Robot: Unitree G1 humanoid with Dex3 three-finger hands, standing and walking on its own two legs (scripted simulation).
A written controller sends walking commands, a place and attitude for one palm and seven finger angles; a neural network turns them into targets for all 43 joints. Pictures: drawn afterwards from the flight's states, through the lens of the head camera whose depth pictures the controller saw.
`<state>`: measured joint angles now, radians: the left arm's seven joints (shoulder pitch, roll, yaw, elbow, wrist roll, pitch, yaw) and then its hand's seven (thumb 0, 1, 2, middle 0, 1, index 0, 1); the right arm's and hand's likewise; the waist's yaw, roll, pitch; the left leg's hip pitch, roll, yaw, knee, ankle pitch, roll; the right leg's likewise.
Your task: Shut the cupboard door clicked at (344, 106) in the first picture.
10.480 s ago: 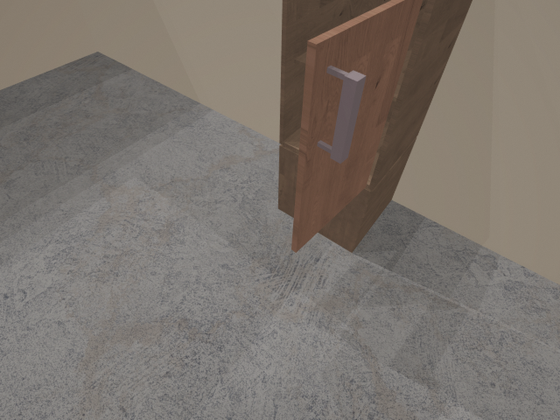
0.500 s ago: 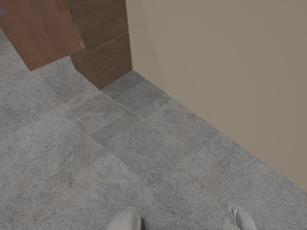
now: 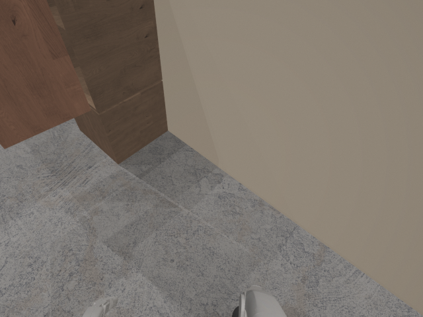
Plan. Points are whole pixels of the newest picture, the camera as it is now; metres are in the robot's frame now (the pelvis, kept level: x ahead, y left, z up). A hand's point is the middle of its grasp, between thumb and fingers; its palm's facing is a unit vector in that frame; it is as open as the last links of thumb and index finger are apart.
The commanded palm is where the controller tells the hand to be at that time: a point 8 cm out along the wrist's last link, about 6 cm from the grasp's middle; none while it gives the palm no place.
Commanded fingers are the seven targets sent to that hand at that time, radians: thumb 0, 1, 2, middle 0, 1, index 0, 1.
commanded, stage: walk to a spot facing it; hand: left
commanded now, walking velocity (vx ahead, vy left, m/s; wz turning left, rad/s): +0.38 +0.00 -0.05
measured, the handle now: out of the picture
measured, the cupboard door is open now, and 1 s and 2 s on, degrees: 85 85 85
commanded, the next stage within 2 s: turn to face it in 0.40 s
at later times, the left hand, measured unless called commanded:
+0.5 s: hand (135, 289) +0.21 +0.17 -0.17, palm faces +0.11 -0.97 -0.20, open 7.2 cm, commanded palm none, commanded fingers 0.00 0.90 0.90 -0.20 -0.30 -0.20 -0.30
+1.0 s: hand (125, 187) +0.47 +0.24 -0.16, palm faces +0.27 -0.94 -0.20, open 7.4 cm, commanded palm none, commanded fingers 0.00 0.90 0.90 -0.20 -0.30 -0.20 -0.30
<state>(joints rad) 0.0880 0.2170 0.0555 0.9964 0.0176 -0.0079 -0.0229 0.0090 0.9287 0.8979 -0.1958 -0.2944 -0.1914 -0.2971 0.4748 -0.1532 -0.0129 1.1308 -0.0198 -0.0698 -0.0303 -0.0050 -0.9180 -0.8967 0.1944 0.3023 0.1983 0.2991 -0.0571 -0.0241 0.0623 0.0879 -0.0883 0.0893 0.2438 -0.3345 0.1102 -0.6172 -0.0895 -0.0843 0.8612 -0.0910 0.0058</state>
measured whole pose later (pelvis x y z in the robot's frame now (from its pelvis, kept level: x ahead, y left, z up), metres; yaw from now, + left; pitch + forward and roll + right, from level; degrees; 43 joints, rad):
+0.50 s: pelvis +0.25 -0.01 +0.00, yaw +4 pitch +0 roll +0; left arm 0.33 0.17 0.04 1.12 0.01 -0.09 0.01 -0.01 0.94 0.90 -0.20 -0.29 -0.19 -0.30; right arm 0.16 -0.20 -0.06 1.06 -0.02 -0.02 0.01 0.01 -0.94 -0.90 0.19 0.30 0.20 0.30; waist 0.00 -0.01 0.07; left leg -0.57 0.09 0.06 0.77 -0.17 -0.02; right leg 0.01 0.01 -0.17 0.32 -0.33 -0.04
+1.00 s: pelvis +0.38 +0.02 +0.00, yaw +14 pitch +1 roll -1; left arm 0.09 0.20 0.07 0.92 0.02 0.02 0.01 0.00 0.91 0.90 -0.20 -0.29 -0.19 -0.30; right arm 0.20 -0.19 -0.05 0.99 -0.03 0.01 0.00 0.00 -0.92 -0.90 0.20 0.30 0.20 0.30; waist -0.03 -0.01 0.05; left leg -0.30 -0.07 -0.03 0.49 -0.20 0.07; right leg -0.50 -0.07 0.01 0.94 -0.37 0.10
